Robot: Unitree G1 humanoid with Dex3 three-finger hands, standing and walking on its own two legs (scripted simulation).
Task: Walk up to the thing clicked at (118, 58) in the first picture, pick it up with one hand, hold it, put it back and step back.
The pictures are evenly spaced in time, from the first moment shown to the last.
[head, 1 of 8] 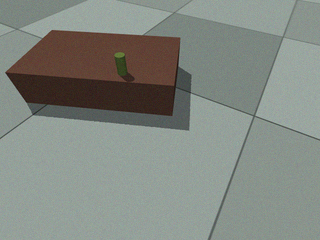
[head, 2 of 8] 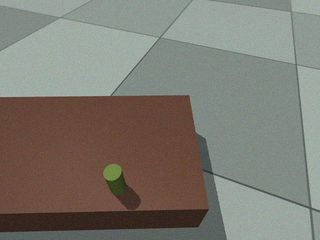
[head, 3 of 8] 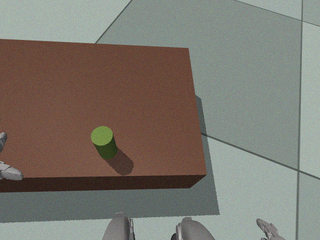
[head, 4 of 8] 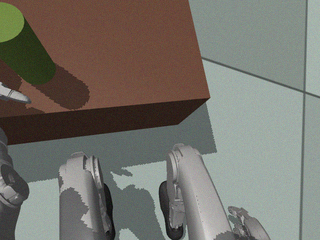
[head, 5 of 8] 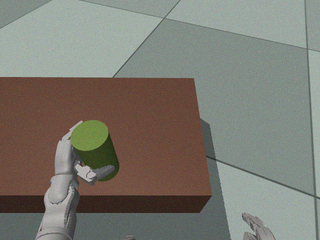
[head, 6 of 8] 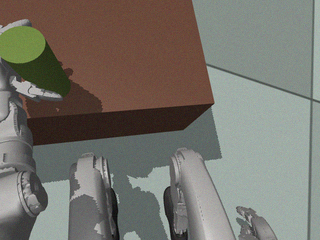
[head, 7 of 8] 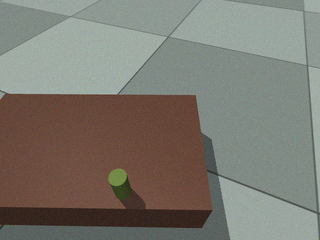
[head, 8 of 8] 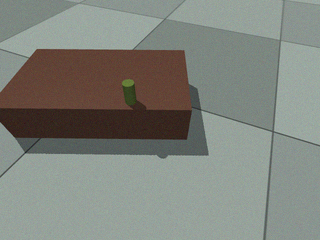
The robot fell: no
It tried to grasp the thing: yes
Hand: left
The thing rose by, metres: 0.38
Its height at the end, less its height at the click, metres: +0.00
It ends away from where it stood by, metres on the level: 0.03
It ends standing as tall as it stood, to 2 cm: yes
